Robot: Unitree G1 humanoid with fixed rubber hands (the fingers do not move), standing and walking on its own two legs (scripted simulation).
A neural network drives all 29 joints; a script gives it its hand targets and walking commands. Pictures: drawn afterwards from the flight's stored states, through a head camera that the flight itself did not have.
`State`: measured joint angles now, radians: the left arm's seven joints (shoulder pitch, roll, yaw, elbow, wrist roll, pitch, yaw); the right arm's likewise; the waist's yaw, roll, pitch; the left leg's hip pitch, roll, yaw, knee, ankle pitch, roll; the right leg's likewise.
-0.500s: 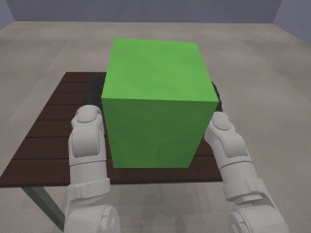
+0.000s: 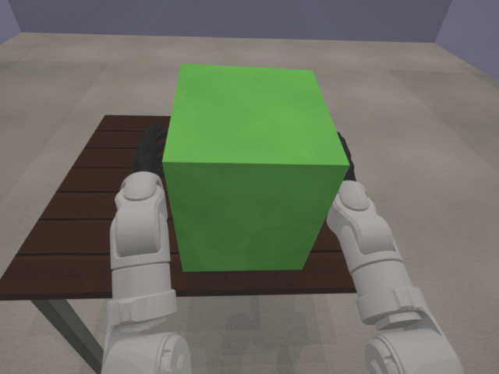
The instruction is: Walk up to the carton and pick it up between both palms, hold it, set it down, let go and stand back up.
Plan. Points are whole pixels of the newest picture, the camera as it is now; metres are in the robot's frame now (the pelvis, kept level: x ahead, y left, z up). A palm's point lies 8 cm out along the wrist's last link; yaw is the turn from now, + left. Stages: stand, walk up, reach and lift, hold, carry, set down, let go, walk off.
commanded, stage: hold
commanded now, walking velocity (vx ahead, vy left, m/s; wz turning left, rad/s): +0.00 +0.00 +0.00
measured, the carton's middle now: (245, 173) +0.38 +0.02 +0.17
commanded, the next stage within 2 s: none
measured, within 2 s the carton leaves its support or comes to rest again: neither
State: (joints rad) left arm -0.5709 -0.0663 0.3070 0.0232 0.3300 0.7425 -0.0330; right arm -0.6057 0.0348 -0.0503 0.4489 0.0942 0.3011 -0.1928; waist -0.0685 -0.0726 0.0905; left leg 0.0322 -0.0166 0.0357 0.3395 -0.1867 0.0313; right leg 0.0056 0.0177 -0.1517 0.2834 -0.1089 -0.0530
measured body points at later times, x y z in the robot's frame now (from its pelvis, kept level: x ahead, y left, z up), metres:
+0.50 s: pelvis +0.00 +0.00 +0.00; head -0.03 +0.03 +0.45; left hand +0.37 +0.16 +0.19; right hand +0.37 -0.13 +0.17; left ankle +0.02 +0.10 -0.75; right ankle +0.05 -0.08 -0.75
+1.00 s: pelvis +0.01 +0.01 +0.00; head -0.03 +0.03 +0.45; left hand +0.37 +0.16 +0.19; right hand +0.37 -0.13 +0.17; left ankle +0.02 +0.10 -0.75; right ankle +0.05 -0.08 -0.75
